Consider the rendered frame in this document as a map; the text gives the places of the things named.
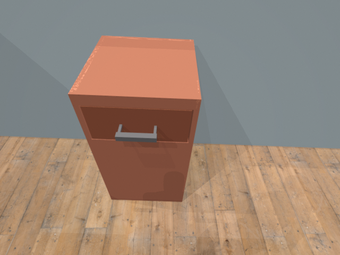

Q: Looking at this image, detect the drawer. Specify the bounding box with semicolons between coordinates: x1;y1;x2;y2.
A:
80;105;192;142

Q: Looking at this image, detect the cabinet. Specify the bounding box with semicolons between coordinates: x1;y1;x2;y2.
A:
68;36;201;202

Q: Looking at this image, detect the handle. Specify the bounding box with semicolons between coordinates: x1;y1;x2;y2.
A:
115;124;157;142

